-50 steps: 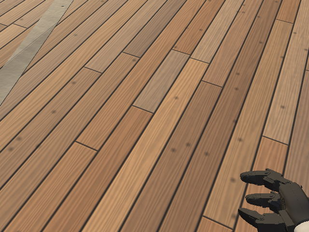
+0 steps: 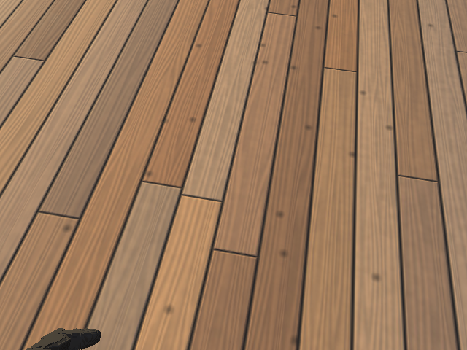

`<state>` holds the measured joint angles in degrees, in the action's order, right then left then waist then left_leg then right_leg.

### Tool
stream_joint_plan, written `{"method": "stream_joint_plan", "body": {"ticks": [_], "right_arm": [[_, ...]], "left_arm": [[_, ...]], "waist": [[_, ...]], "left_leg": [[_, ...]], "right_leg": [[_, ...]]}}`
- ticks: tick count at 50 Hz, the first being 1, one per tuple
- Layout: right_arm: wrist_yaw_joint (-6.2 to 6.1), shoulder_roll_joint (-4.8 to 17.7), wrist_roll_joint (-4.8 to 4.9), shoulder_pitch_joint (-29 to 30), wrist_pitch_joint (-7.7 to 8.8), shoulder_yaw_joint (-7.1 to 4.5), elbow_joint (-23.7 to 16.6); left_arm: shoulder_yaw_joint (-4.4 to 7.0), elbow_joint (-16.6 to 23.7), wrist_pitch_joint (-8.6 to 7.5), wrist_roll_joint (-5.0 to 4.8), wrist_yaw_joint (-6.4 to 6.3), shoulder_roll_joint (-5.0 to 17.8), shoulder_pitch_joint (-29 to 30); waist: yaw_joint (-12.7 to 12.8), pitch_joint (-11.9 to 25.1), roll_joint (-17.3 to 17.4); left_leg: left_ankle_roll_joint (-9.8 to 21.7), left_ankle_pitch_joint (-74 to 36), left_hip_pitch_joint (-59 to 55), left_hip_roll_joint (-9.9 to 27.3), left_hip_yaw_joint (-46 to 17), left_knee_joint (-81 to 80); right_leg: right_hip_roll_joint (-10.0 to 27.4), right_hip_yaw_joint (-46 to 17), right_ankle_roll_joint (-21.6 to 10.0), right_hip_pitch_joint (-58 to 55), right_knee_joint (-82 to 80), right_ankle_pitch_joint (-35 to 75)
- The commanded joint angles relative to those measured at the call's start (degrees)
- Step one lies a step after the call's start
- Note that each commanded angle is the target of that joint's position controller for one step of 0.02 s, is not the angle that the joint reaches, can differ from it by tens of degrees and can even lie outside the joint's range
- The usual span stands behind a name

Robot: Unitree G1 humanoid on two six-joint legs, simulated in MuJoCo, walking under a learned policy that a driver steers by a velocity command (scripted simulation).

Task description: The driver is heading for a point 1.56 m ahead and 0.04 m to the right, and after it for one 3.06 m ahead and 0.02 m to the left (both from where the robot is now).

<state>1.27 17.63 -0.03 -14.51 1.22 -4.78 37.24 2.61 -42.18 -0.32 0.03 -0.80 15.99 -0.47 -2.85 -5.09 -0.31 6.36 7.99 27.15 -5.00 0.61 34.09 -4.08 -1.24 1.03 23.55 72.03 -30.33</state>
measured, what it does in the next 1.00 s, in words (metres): steps on the spot: right foot, then left foot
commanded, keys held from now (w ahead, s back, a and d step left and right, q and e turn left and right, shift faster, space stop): q+shift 0.20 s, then e+shift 0.76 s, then q+shift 0.04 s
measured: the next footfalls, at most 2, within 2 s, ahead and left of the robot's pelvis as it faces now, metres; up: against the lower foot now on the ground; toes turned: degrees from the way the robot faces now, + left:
right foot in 0.40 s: +0.18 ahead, -0.16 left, +0.00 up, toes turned +18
left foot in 0.74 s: +0.12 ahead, +0.06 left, +0.00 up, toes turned -10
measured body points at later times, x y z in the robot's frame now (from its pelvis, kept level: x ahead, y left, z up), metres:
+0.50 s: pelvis +0.09 -0.06 +0.01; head +0.11 -0.07 +0.46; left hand +0.14 +0.24 -0.09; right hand +0.35 -0.24 -0.06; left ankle +0.10 +0.05 -0.71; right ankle +0.15 -0.18 -0.72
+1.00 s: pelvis +0.09 -0.02 +0.02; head +0.13 -0.02 +0.47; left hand +0.30 +0.23 -0.08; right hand +0.17 -0.33 -0.06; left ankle +0.08 +0.07 -0.72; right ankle +0.06 -0.18 -0.64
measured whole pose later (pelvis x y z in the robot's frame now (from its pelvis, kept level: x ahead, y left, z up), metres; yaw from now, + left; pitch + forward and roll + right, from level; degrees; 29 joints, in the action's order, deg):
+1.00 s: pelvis +0.09 -0.02 +0.02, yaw -15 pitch +2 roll +0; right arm -2.7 14.1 -1.4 -9.4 -0.3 -3.6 36.4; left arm 6.5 -37.8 3.5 -1.6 -0.7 20.2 -11.4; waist -0.3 -2.5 -2.3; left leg 3.0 15.1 9.7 -1.0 5.6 22.8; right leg 2.8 -3.7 7.4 33.3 62.9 -19.9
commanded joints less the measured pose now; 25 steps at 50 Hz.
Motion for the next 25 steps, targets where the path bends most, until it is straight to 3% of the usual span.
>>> {"method": "stream_joint_plan", "body": {"ticks": [1,3,5,10,12,15,18,19,20,21,22,23,24,25], "right_arm": [[-1.61,8.30,1.84,2.25,0.00,-2.46,-7.26],[-2.65,7.99,1.03,2.96,-1.16,-2.57,-8.51],[-3.54,9.32,0.74,1.53,-1.91,-3.24,-8.81],[-4.56,9.87,0.87,2.59,-3.69,-3.60,-9.97],[-4.46,8.23,0.07,3.97,-4.03,-2.73,-10.49],[-3.70,5.28,-1.26,4.20,-4.00,-0.87,-10.27],[-2.37,0.93,-2.01,5.86,-3.27,1.64,-8.70],[-1.95,1.67,-1.92,5.39,-2.91,1.56,-7.77],[-1.84,3.61,-1.80,3.43,-2.40,0.93,-6.82],[-2.15,5.51,-2.37,1.20,-1.99,0.26,-6.71],[-2.41,5.58,-2.66,0.27,-1.78,-0.03,-7.11],[-2.94,5.77,-2.21,4.01,-1.66,-0.23,-7.86],[-3.36,5.86,-1.43,7.66,-1.54,-0.54,-8.82],[-3.47,4.82,-0.98,9.74,-1.57,-0.61,-9.13]], "left_arm": [[1.92,4.84,-0.59,0.80,-0.24,6.89,0.17],[1.90,4.30,-0.10,0.26,-0.07,5.43,0.01],[1.73,3.62,-0.09,-0.06,-0.30,3.99,0.09],[2.39,3.03,0.06,-0.48,-0.99,4.64,0.81],[2.50,1.69,-0.27,-0.39,-0.85,5.46,-1.44],[1.94,1.77,-0.97,0.01,-0.41,5.49,-1.75],[0.77,1.19,-1.83,0.20,0.92,3.29,-4.36],[0.67,1.26,-2.05,0.25,1.39,3.25,-4.77],[1.15,2.43,-2.08,0.82,1.52,5.86,-3.39],[2.21,3.70,-2.02,1.07,1.33,10.86,-2.88],[3.09,3.30,-1.70,0.22,1.09,13.62,-2.80],[3.12,3.38,-1.39,-0.16,0.88,12.52,-3.68],[3.15,3.24,-1.03,-0.60,0.63,11.69,-5.55],[3.56,3.24,-0.69,-0.99,0.23,12.30,-7.70]], "waist": [[3.76,11.92,-1.51],[4.19,11.20,1.30],[3.37,12.18,2.73],[2.05,12.01,7.20],[1.50,13.45,9.28],[-0.13,14.03,9.48],[1.27,12.78,7.61],[1.79,11.02,7.22],[0.92,8.67,5.41],[-1.31,7.44,-0.47],[-2.85,6.06,-7.86],[-1.05,4.72,-11.65],[0.97,4.43,-12.31],[2.59,5.00,-12.30]], "left_leg": [[9.60,-6.41,-19.01,15.80,-30.22,-16.29],[6.81,-6.37,-16.40,11.61,-26.85,-16.45],[5.99,-8.81,-17.31,10.51,-26.63,-15.65],[3.60,1.61,-15.51,8.41,-29.12,-15.14],[3.63,0.89,-16.28,9.08,-26.76,-13.59],[4.90,-6.72,-15.22,11.17,-25.92,-11.04],[4.26,-7.74,-12.25,11.79,-24.03,-10.07],[2.98,-5.00,-11.32,10.44,-22.58,-10.00],[0.93,-0.69,-11.80,8.31,-21.13,-8.86],[-1.46,6.63,-11.83,4.24,-17.37,-4.07],[-4.47,10.46,-12.25,-0.52,-9.77,-0.46],[-6.20,10.78,-11.72,-1.09,-6.91,1.74],[-6.67,11.17,-9.78,-0.94,-5.81,3.23],[-6.96,13.38,-7.39,-1.83,-5.17,5.39]], "right_leg": [[2.46,-7.98,0.27,14.09,-1.46,5.22],[1.42,-6.95,1.15,10.30,-9.98,7.64],[0.08,-6.81,2.44,9.47,-16.34,8.97],[-0.61,-8.23,3.90,7.52,-24.23,13.62],[1.64,-7.07,4.21,5.83,-24.93,15.38],[4.75,-4.79,3.67,1.35,-25.95,14.53],[6.43,-3.27,1.75,-8.26,-36.56,17.11],[5.31,-2.97,0.69,-11.32,-43.21,22.37],[5.87,-5.30,-0.79,-10.65,-46.18,27.63],[10.20,-11.39,-3.27,-9.12,-46.70,36.92],[13.20,-16.53,-7.57,-5.94,-49.66,34.46],[15.26,-23.39,-10.55,-3.63,-52.79,28.86],[16.07,-27.01,-11.50,-5.06,-53.16,28.12],[16.33,-29.08,-12.44,-7.71,-52.70,30.27]]}}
